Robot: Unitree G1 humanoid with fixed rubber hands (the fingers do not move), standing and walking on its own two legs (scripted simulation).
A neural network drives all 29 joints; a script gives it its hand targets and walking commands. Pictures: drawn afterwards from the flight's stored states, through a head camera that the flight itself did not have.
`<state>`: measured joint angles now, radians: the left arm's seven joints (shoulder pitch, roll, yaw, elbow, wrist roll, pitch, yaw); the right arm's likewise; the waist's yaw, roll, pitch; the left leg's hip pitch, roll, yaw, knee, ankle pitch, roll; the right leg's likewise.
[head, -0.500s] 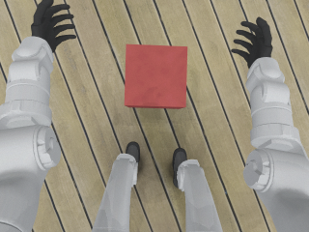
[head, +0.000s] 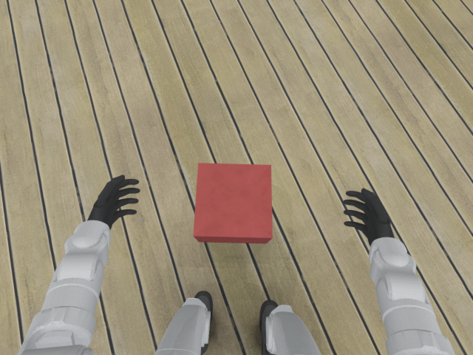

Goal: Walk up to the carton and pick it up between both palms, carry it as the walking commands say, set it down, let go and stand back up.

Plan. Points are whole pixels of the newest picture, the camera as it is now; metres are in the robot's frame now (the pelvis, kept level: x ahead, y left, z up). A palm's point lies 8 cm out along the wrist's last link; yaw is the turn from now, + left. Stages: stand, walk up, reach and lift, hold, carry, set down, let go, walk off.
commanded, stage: let go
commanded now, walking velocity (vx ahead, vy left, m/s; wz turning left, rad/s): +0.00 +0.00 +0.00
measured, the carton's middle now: (233, 204) +0.49 +0.02 -0.64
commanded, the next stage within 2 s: stand in 0.80 s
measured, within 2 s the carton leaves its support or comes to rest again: neither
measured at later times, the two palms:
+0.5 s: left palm (88, 299) +0.19 +0.22 -0.03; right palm (418, 314) +0.19 -0.24 -0.02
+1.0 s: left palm (52, 302) +0.19 +0.28 -0.04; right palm (441, 326) +0.18 -0.28 -0.04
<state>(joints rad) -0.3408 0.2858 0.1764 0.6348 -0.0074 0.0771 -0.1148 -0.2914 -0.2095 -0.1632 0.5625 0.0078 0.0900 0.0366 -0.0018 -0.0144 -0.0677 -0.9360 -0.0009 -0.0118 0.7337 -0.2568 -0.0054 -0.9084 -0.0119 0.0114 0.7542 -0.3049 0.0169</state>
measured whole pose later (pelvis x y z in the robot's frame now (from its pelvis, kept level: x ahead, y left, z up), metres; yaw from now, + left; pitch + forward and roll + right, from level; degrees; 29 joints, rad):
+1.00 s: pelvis +0.05 +0.00 +0.04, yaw -1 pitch -1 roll +0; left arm 0.22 0.33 0.06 0.61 0.04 0.05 0.00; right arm 0.19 -0.32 -0.05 0.68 -0.04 0.04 0.00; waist 0.00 -0.01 0.02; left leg -0.19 0.01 0.00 0.48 -0.28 -0.01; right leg -0.15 0.00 0.02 0.47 -0.30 0.01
